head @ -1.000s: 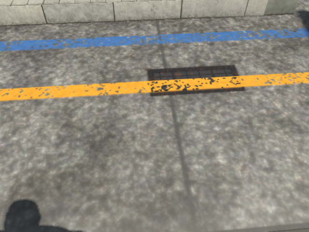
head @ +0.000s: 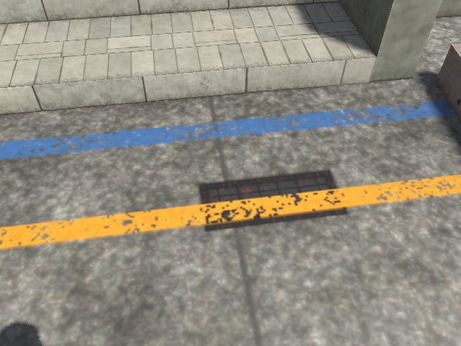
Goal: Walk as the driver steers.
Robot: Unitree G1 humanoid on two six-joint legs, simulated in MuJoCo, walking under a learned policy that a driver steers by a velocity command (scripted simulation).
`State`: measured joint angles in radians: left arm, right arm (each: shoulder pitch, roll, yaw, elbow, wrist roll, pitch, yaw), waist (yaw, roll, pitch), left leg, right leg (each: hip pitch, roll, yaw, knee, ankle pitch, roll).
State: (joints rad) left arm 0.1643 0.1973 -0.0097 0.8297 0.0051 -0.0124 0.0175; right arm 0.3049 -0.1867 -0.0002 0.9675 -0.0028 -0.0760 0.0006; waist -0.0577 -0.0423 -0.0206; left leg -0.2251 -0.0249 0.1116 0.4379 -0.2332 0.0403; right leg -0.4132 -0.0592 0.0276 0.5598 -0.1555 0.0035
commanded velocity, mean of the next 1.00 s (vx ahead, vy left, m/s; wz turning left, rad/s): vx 0.28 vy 0.00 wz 0.00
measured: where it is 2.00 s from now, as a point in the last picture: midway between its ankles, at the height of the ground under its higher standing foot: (221, 251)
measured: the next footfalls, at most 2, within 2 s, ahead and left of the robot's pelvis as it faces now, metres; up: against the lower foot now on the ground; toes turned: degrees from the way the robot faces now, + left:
right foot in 0.02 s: +0.11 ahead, -0.13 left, +0.00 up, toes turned +0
right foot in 0.94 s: +0.46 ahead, -0.13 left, +0.00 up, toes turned -2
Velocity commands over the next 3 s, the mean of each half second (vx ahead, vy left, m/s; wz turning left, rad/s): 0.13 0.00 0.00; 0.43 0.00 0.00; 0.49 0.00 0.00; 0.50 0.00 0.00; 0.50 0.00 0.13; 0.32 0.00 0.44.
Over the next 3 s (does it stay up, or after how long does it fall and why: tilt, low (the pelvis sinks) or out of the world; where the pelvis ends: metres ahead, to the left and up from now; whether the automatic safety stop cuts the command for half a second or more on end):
stays up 1.31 0.06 0.01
